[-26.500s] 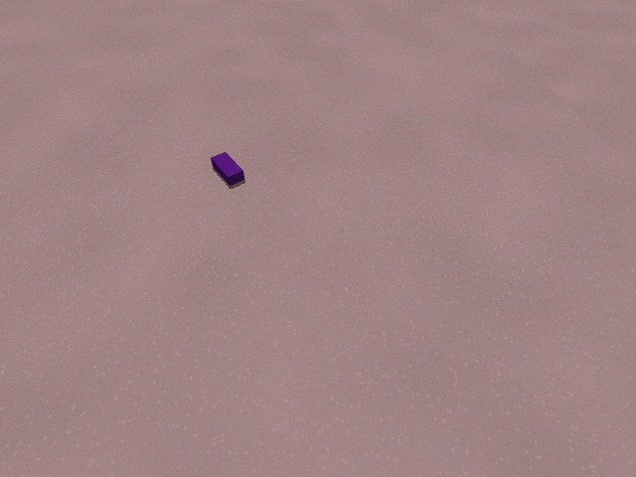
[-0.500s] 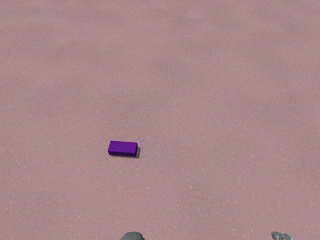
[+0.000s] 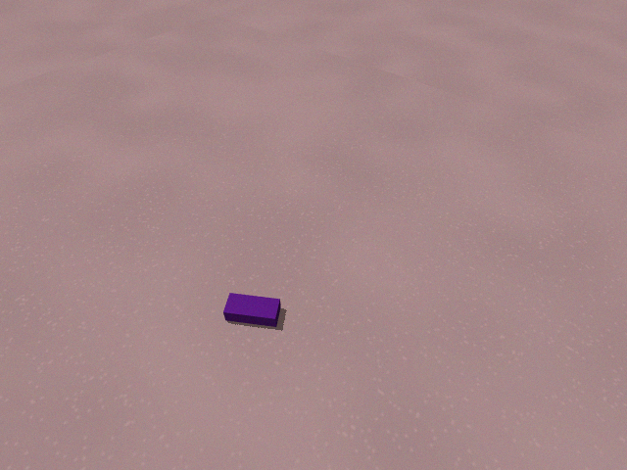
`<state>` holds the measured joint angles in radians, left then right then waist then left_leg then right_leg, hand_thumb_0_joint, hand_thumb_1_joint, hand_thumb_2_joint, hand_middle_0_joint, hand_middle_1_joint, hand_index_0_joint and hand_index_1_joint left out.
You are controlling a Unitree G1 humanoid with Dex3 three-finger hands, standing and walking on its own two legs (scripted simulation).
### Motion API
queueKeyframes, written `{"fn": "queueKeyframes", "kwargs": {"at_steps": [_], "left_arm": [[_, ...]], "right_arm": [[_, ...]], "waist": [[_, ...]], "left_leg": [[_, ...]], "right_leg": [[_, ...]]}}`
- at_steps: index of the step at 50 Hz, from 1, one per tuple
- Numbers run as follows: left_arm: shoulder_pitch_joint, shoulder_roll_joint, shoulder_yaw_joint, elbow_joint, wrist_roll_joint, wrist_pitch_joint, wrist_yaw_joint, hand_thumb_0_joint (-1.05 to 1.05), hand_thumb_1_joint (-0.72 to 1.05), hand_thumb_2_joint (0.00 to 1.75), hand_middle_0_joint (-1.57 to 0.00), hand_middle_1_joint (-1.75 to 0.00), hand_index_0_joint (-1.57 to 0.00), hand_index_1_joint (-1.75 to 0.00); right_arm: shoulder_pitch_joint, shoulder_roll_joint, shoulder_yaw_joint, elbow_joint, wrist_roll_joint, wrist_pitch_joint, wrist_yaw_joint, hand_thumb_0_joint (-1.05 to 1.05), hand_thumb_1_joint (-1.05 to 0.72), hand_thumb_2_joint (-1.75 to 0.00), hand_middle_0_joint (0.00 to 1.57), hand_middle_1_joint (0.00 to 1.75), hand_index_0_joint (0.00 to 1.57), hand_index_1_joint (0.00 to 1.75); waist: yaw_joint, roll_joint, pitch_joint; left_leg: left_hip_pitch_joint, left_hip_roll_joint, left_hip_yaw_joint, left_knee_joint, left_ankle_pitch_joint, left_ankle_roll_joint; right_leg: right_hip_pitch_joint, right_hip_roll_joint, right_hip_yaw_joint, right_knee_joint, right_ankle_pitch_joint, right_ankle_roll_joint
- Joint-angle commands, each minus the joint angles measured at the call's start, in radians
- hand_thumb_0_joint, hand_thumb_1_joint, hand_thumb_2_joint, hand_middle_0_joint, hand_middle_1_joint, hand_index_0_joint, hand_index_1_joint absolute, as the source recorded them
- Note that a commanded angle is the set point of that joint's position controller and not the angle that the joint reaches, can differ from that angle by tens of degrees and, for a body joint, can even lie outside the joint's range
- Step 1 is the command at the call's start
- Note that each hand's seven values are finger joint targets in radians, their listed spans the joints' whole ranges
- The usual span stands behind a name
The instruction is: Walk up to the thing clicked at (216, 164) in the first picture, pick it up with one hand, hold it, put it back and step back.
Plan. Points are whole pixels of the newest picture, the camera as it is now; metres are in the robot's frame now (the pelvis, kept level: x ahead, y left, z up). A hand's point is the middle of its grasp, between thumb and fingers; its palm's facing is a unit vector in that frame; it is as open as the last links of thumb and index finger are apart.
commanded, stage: walk up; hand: left
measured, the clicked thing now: (252, 309) +0.78 +0.26 -0.74
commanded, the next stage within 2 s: stand in 0.44 s
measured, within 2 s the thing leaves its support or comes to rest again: neither
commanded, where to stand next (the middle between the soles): +0.38 -0.01 m, yaw -5 degrees
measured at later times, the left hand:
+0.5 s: hand out of the picture +0.10 +0.27 -0.15, palm faces +0.03 -0.93 -0.36, open 7.4 cm
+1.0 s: hand out of the picture +0.05 +0.25 -0.14, palm faces -0.02 -0.94 -0.34, open 7.4 cm
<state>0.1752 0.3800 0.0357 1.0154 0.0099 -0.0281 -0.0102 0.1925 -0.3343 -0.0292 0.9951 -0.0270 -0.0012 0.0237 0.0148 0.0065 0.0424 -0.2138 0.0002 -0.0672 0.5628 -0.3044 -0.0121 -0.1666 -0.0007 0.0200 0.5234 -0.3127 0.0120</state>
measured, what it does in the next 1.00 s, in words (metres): stands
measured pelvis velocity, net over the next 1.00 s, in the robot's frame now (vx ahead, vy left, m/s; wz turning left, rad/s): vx -0.02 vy -0.01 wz -0.01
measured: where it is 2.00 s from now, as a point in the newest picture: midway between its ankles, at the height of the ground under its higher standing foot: outside the picture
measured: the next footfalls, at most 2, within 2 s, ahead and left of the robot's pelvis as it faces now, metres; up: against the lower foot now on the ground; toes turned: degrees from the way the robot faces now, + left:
left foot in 1.68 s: +0.11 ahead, +0.15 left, +0.00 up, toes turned +1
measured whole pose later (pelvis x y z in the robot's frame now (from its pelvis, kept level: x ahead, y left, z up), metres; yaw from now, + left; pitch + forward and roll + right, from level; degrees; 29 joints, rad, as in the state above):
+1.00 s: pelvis -0.02 -0.01 +0.01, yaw +0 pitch -3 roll +0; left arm 0.11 0.35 0.00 1.15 0.01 -0.01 -0.01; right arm 0.13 -0.36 -0.01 1.14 -0.01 0.00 0.02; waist 0.00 0.02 0.06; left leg -0.14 0.01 -0.06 0.34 -0.15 -0.03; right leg -0.11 0.00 0.02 0.34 -0.18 0.01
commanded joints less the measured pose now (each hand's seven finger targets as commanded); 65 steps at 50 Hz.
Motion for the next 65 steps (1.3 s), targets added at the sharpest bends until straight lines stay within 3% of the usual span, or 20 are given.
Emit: {"fn": "queueKeyframes", "kwargs": {"at_steps": [1,3,6,9,12,14,16,20,21,22,24,27,30,35,42,52,55,60,63,65], "left_arm": [[-0.086,0.212,0.045,-0.064,-0.002,-0.028,0.017,0.0,0.9,0.9,-0.2,-0.3,-0.2,-0.3],[-0.075,0.205,0.042,-0.047,-0.005,-0.03,0.02,0.0,0.9,0.9,-0.2,-0.3,-0.2,-0.3],[-0.066,0.213,0.043,-0.027,-0.009,-0.032,0.025,0.0,0.9,0.9,-0.2,-0.3,-0.2,-0.3],[-0.078,0.213,0.042,-0.026,-0.01,-0.028,0.03,0.0,0.9,0.9,-0.2,-0.3,-0.2,-0.3],[-0.078,0.218,0.042,-0.021,-0.006,-0.025,0.032,0.0,0.9,0.9,-0.2,-0.3,-0.2,-0.3],[-0.075,0.226,0.043,-0.016,-0.005,-0.026,0.034,0.0,0.9,0.9,-0.2,-0.3,-0.2,-0.3],[-0.107,0.225,0.043,-0.026,-0.003,-0.025,0.034,0.0,0.9,0.9,-0.2,-0.3,-0.2,-0.3],[-0.111,0.203,0.037,-0.016,-0.004,-0.02,0.032,0.0,0.9,0.9,-0.2,-0.3,-0.2,-0.3],[-0.115,0.202,0.037,-0.013,-0.004,-0.02,0.031,0.0,0.9,0.9,-0.2,-0.3,-0.2,-0.3],[-0.119,0.171,0.019,0.008,-0.008,-0.009,0.029,0.0,0.9,0.9,-0.2,-0.3,-0.2,-0.3],[-0.118,0.175,0.017,0.011,-0.008,-0.003,0.029,0.0,0.9,0.9,-0.2,-0.3,-0.2,-0.3],[-0.115,0.178,0.016,0.028,-0.007,-0.002,0.029,0.0,0.9,0.9,-0.2,-0.3,-0.2,-0.3],[-0.128,0.187,0.013,0.042,-0.005,-0.002,0.027,0.0,0.9,0.9,-0.2,-0.3,-0.2,-0.3],[-0.132,0.189,0.01,0.059,-0.001,-0.004,0.023,0.0,0.9,0.9,-0.2,-0.3,-0.2,-0.3],[-0.122,0.183,0.009,0.075,0.0,-0.001,0.014,0.0,0.9,0.9,-0.2,-0.3,-0.2,-0.3],[-0.11,0.199,0.013,0.07,-0.001,-0.006,0.013,0.0,0.9,0.9,-0.2,-0.3,-0.2,-0.3],[-0.108,0.197,0.011,0.066,-0.001,-0.008,0.013,0.0,0.9,0.9,-0.2,-0.3,-0.2,-0.3],[-0.098,0.197,0.009,0.067,-0.006,-0.007,0.012,0.0,0.9,0.9,-0.2,-0.3,-0.2,-0.3],[-0.088,0.194,0.005,0.069,-0.005,-0.004,0.011,0.0,0.9,0.9,-0.2,-0.3,-0.2,-0.3],[-0.094,0.195,0.005,0.064,-0.002,-0.006,0.012,0.0,0.9,0.9,-0.2,-0.3,-0.2,-0.3]], "right_arm": [[-0.059,-0.227,-0.052,-0.053,0.003,-0.04,-0.017,0.0,-0.9,-0.9,0.2,0.3,0.2,0.3],[-0.08,-0.234,-0.052,-0.05,0.007,-0.044,-0.019,0.0,-0.9,-0.9,0.2,0.3,0.2,0.3],[-0.083,-0.227,-0.052,-0.042,0.016,-0.042,-0.025,0.0,-0.9,-0.9,0.2,0.3,0.2,0.3],[-0.087,-0.222,-0.056,-0.035,0.018,-0.034,-0.029,0.0,-0.9,-0.9,0.2,0.3,0.2,0.3],[-0.121,-0.224,-0.061,-0.038,0.015,-0.027,-0.027,0.0,-0.9,-0.9,0.2,0.3,0.2,0.3],[-0.131,-0.216,-0.057,-0.036,0.015,-0.025,-0.026,0.0,-0.9,-0.9,0.2,0.3,0.2,0.3],[-0.125,-0.214,-0.055,-0.027,0.01,-0.023,-0.025,0.0,-0.9,-0.9,0.2,0.3,0.2,0.3],[-0.147,-0.227,-0.056,-0.021,0.013,-0.026,-0.024,0.0,-0.9,-0.9,0.2,0.3,0.2,0.3],[-0.148,-0.22,-0.053,-0.018,0.015,-0.026,-0.025,0.0,-0.9,-0.9,0.2,0.3,0.2,0.3],[-0.163,-0.233,-0.042,-0.013,0.019,-0.029,-0.03,0.0,-0.9,-0.9,0.2,0.3,0.2,0.3],[-0.148,-0.241,-0.04,0.002,0.021,-0.032,-0.036,0.0,-0.9,-0.9,0.2,0.3,0.2,0.3],[-0.162,-0.234,-0.034,0.014,0.026,-0.031,-0.038,0.0,-0.9,-0.9,0.2,0.3,0.2,0.3],[-0.173,-0.224,-0.027,0.023,0.027,-0.026,-0.036,0.0,-0.9,-0.9,0.2,0.3,0.2,0.3],[-0.17,-0.221,-0.021,0.044,0.026,-0.027,-0.032,0.0,-0.9,-0.9,0.2,0.3,0.2,0.3],[-0.152,-0.232,-0.02,0.069,0.019,-0.029,-0.026,0.0,-0.9,-0.9,0.2,0.3,0.2,0.3],[-0.103,-0.225,-0.016,0.084,0.016,-0.026,-0.021,0.0,-0.9,-0.9,0.2,0.3,0.2,0.3],[-0.101,-0.226,-0.014,0.082,0.017,-0.028,-0.022,0.0,-0.9,-0.9,0.2,0.3,0.2,0.3],[-0.086,-0.233,-0.01,0.09,0.017,-0.028,-0.024,0.0,-0.9,-0.9,0.2,0.3,0.2,0.3],[-0.081,-0.235,-0.008,0.09,0.02,-0.027,-0.024,0.0,-0.9,-0.9,0.2,0.3,0.2,0.3],[-0.088,-0.23,-0.006,0.085,0.02,-0.027,-0.025,0.0,-0.9,-0.9,0.2,0.3,0.2,0.3]], "waist": [[-0.008,0.012,-0.008],[0.007,0.022,-0.043],[0.007,0.006,-0.094],[0.002,0.008,-0.109],[0.007,-0.008,-0.096],[0.007,-0.023,-0.1],[-0.002,-0.015,-0.08],[0.004,0.017,-0.085],[0.004,0.011,-0.082],[-0.007,0.012,-0.065],[-0.014,0.029,-0.09],[-0.009,0.02,-0.116],[-0.013,0.007,-0.093],[-0.016,-0.006,-0.074],[-0.013,0.013,-0.021],[-0.02,-0.025,-0.01],[-0.021,-0.019,-0.029],[-0.018,-0.012,-0.029],[-0.018,-0.005,-0.017],[-0.018,-0.016,-0.043]], "left_leg": [[-0.026,0.088,-0.119,-0.176,0.09,0.07],[-0.002,0.11,-0.128,-0.171,0.258,0.082],[0.056,0.096,-0.07,-0.106,0.473,0.073],[0.049,0.083,-0.047,-0.09,0.467,0.065],[0.026,0.073,-0.043,-0.077,0.366,0.07],[0.029,0.069,-0.037,-0.066,0.359,0.067],[0.028,0.069,-0.043,-0.092,0.338,0.063],[0.062,0.102,-0.078,-0.129,0.419,0.085],[0.058,0.097,-0.073,-0.133,0.417,0.078],[0.096,0.121,-0.089,-0.159,0.527,0.071],[0.144,0.12,-0.075,-0.165,0.59,0.055],[0.174,0.119,-0.063,-0.177,0.571,0.046],[0.131,0.112,-0.06,-0.222,0.412,0.039],[0.124,0.107,-0.057,-0.258,0.317,0.034],[0.056,0.103,-0.075,-0.314,0.091,0.028],[0.065,0.095,-0.069,-0.283,0.087,0.03],[0.065,0.103,-0.071,-0.279,0.127,0.031],[0.056,0.106,-0.071,-0.277,0.136,0.032],[0.045,0.103,-0.076,-0.285,0.105,0.029],[0.063,0.11,-0.074,-0.271,0.173,0.032]], "right_leg": [[-0.006,-0.089,0.092,-0.089,0.128,-0.072],[0.044,-0.07,0.056,-0.07,0.22,-0.051],[0.101,-0.093,0.059,-0.075,0.372,-0.05],[0.122,-0.106,0.057,-0.058,0.402,-0.061],[0.109,-0.115,0.071,-0.07,0.348,-0.07],[0.113,-0.131,0.089,-0.076,0.362,-0.078],[0.086,-0.134,0.092,-0.077,0.314,-0.078],[0.088,-0.09,0.03,-0.052,0.327,-0.049],[0.092,-0.088,0.033,-0.062,0.322,-0.047],[0.062,-0.099,0.06,-0.104,0.403,-0.031],[0.085,-0.097,0.054,-0.116,0.432,-0.025],[0.118,-0.104,0.053,-0.151,0.446,-0.023],[0.131,-0.109,0.061,-0.193,0.362,-0.023],[0.108,-0.114,0.071,-0.229,0.285,-0.026],[0.061,-0.106,0.08,-0.263,0.104,-0.03],[-0.002,-0.115,0.11,-0.298,0.023,-0.037],[0.024,-0.116,0.103,-0.277,0.097,-0.035],[0.039,-0.116,0.106,-0.269,0.112,-0.036],[0.025,-0.11,0.103,-0.273,0.069,-0.035],[0.045,-0.116,0.099,-0.259,0.149,-0.035]]}}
